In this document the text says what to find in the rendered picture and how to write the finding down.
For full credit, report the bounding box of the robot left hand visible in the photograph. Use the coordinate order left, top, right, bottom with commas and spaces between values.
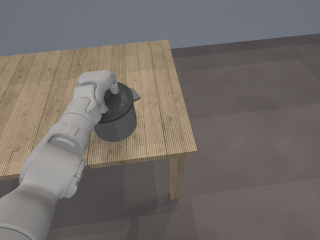
77, 70, 119, 114

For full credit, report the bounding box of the pot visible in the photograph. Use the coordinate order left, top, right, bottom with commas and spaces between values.
94, 88, 141, 142

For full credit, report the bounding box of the lid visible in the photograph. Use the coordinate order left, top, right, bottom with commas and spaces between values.
98, 82, 134, 124

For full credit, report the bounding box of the knob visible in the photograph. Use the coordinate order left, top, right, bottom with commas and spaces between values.
104, 89, 113, 103

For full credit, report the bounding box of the robot left upper arm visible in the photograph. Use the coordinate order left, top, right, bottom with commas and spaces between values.
0, 142, 86, 240

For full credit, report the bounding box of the table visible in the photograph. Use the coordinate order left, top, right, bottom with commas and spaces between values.
0, 39, 197, 200

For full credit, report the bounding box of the robot left forearm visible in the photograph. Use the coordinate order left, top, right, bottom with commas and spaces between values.
19, 79, 105, 184

